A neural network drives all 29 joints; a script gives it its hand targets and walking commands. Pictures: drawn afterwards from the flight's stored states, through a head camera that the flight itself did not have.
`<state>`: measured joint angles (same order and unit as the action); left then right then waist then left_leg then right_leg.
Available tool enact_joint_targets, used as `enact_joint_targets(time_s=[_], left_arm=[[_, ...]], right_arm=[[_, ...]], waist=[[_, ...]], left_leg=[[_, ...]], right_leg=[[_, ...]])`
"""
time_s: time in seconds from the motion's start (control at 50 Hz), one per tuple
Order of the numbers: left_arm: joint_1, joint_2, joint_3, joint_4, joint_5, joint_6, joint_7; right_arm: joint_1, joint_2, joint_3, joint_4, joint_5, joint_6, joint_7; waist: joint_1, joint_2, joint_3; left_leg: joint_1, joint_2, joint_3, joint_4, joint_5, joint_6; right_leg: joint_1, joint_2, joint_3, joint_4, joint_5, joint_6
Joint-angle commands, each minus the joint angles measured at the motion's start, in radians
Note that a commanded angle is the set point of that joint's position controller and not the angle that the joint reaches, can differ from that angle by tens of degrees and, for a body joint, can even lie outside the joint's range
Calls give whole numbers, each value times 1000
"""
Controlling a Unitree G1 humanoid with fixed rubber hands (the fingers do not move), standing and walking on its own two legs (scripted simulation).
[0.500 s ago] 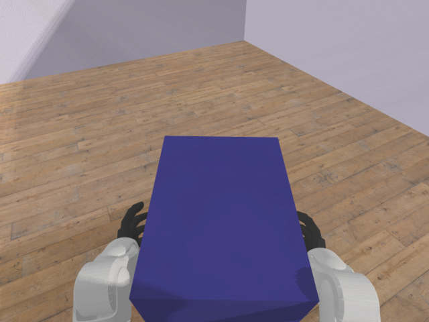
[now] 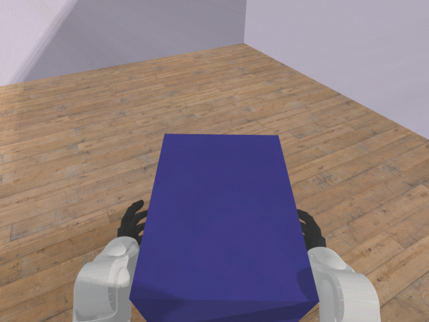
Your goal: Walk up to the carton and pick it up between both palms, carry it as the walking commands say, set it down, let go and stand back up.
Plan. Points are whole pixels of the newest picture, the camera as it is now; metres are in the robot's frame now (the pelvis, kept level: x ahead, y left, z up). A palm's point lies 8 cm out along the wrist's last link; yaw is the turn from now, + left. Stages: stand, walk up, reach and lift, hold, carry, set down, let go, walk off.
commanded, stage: carry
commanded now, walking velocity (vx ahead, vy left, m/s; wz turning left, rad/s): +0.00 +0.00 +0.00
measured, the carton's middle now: (219, 241) +0.28 +0.02 +0.04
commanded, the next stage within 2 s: none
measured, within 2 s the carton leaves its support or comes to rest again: neither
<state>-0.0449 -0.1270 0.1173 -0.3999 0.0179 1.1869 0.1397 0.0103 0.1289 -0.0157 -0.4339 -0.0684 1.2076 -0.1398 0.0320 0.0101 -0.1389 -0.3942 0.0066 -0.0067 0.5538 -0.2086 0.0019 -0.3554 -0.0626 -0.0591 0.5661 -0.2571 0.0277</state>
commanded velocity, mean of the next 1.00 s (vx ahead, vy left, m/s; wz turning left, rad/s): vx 0.00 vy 0.00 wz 0.00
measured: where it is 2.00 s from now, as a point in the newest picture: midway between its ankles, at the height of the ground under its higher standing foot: outside the picture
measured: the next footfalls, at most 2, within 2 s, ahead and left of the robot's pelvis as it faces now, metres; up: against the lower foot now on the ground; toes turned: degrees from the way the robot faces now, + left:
none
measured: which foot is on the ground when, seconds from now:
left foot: down 0.00-1.00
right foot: down 0.00-1.00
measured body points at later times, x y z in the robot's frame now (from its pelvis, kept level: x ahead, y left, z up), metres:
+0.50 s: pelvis +0.00 +0.00 +0.00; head -0.02 -0.01 +0.45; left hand +0.25 +0.17 +0.07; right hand +0.25 -0.14 +0.07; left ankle +0.05 +0.12 -0.73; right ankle +0.02 -0.14 -0.73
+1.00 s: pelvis +0.00 +0.00 +0.00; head -0.01 +0.00 +0.45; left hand +0.26 +0.17 +0.05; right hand +0.26 -0.14 +0.04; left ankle +0.05 +0.12 -0.73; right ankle +0.02 -0.14 -0.73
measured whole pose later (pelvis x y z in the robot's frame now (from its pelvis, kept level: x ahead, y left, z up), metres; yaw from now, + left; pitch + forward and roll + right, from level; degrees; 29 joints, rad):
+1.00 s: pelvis +0.00 +0.00 +0.00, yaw +0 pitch +3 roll +0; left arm -0.07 -0.13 0.14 -0.16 0.03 0.95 0.12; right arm 0.01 0.13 -0.05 -0.19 -0.07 0.94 -0.12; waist 0.03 0.00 -0.09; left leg -0.39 0.01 -0.01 0.55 -0.20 0.00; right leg -0.36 -0.06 -0.06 0.57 -0.26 0.03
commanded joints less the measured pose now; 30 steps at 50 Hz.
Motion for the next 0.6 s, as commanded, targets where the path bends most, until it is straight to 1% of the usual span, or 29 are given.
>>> enact_joint_targets(time_s=[0.0,0.02,0.04,0.06,0.08,0.1,0.12,0.14,0.16,0.18,0.2,0.22,0.24,0.26,0.28,0.3,0.32,0.34,0.36,0.4,0.42,0.44,0.46,0.48,0.5,0.52,0.54,0.56,0.58], left_arm=[[-483,-793,-700,-114,-299,-21,-148],[-471,-802,-694,-141,-301,-31,-151],[-537,-820,-728,-193,-323,-33,-145],[-448,-811,-697,-102,-290,-26,-145],[-447,-817,-700,-127,-301,-40,-144],[-487,-834,-718,-146,-313,-40,-146],[-554,-864,-758,-262,-345,-51,-148],[-515,-871,-741,-198,-324,-41,-146],[-430,-763,-660,-100,-264,-44,-140],[-467,-776,-672,-77,-265,-57,-143],[-473,-785,-716,-176,-295,-48,-142],[-475,-821,-694,-106,-279,-51,-143],[-480,-829,-693,-113,-286,-61,-145],[-432,-795,-673,-82,-261,-50,-144],[-479,-811,-718,-197,-305,-55,-141],[-461,-763,-657,-19,-256,-55,-146],[-509,-795,-712,-195,-293,-53,-139],[-458,-728,-624,-11,-230,-70,-143],[-504,-821,-719,-211,-304,-60,-140],[-478,-802,-684,-133,-282,-58,-142],[-445,-749,-634,-23,-252,-76,-158],[-493,-808,-689,-133,-289,-73,-152],[-466,-720,-580,84,-203,-101,-164],[-505,-776,-668,-119,-258,-114,-151],[-529,-844,-711,-195,-290,-107,-149],[-460,-661,-516,156,-150,-146,-165],[-531,-869,-757,-195,-318,-131,-148],[-516,-829,-692,-136,-271,-138,-158],[-449,-710,-588,73,-181,-148,-165]], right_arm=[[-483,777,518,-106,248,-52,101],[-498,826,551,-117,281,-59,110],[-478,811,544,-142,261,-60,104],[-485,792,531,-121,267,-62,108],[-466,789,526,-142,264,-75,108],[-481,815,544,-133,273,-74,110],[-471,858,572,-177,291,-83,115],[-494,856,559,-157,284,-78,112],[-448,755,496,-86,244,-81,108],[-447,748,493,-52,219,-90,112],[-434,791,535,-114,261,-82,115],[-485,802,535,-100,261,-86,114],[-523,805,540,-135,269,-97,118],[-517,770,536,-141,263,-90,111],[-483,814,558,-177,281,-87,110],[-427,724,450,-7,201,-95,108],[-506,811,546,-152,271,-89,106],[-459,717,470,7,207,-101,115],[-465,845,572,-142,280,-86,108],[-521,811,549,-134,273,-93,104],[-445,727,482,-38,207,-112,107],[-478,795,534,-104,246,-104,109],[-473,695,423,78,170,-143,120],[-459,782,504,-47,232,-144,121],[-508,840,571,-159,276,-137,121],[-455,617,346,192,112,-181,134],[-476,855,583,-159,278,-163,117],[-526,824,546,-109,256,-172,129],[-502,693,439,72,180,-188,134]], waist=[[-34,-18,-157],[-33,-25,-197],[-35,-35,-195],[-34,30,-224],[-32,26,-275],[-30,29,-230],[-30,38,-261],[-29,54,-227],[-27,36,-237],[-29,-12,-214],[-25,24,-204],[-26,11,-163],[-27,-17,-232],[-25,-36,-195],[-32,-1,-241],[-32,51,-212],[-31,-22,-188],[-30,5,-193],[-35,-30,-149],[-35,-41,-199],[-37,-52,-224],[-30,-38,-221],[-30,5,-229],[-24,38,-241],[-25,-15,-242],[-30,24,-260],[-28,-9,-233],[-25,-33,-222],[-25,26,-200]], left_leg=[[99,92,-67,-137,-96,29],[115,99,-77,-132,-22,24],[109,107,-89,-127,18,29],[121,97,-70,-128,38,22],[151,100,-82,-128,123,26],[150,112,-75,-109,164,22],[173,114,-88,-103,229,31],[153,111,-35,-91,234,33],[167,106,-40,-99,240,30],[154,121,-40,-97,220,38],[136,112,-58,-113,166,36],[118,114,-58,-131,169,36],[140,114,-83,-122,168,37],[133,110,-70,-133,73,38],[144,88,-56,-98,44,27],[137,94,-53,-118,83,19],[99,100,-57,-116,93,28],[96,92,-62,-126,29,29],[101,85,-39,-104,43,21],[136,85,-41,-85,73,23],[140,88,-32,-84,116,31],[159,103,-40,-94,189,46],[142,103,-42,-82,221,40],[138,97,-42,-95,183,35],[145,108,-44,-91,198,42],[165,105,-40,-77,227,34],[161,103,-46,-88,238,42],[147,106,-38,-95,195,46],[148,96,-28,-108,149,28]], right_leg=[[-7,-58,62,-131,-135,-35],[36,-58,58,-117,-59,-43],[54,-56,44,-107,-28,-33],[55,-60,47,-91,-24,-37],[95,-57,29,-48,17,-33],[64,-50,47,-64,20,-41],[102,-57,43,-49,50,-39],[78,-71,40,-66,73,-32],[73,-64,23,-32,46,-32],[60,-65,34,-62,63,-38],[72,-57,32,-61,-6,-30],[69,-50,32,-73,9,-32],[93,-50,38,-65,7,-27],[78,-48,35,-74,-16,-36],[70,-64,55,-86,8,-43],[65,-60,37,-74,24,-34],[95,-65,41,-97,39,-37],[86,-70,47,-96,2,-34],[36,-82,73,-139,-32,-50],[60,-90,65,-131,9,-58],[78,-93,57,-105,60,-56],[96,-86,41,-84,102,-57],[104,-80,36,-66,120,-52],[123,-83,35,-65,78,-49],[130,-77,46,-68,108,-49],[117,-73,27,-43,105,-42],[119,-60,25,-45,106,-45],[97,-69,39,-68,75,-50],[68,-72,31,-60,17,-52]])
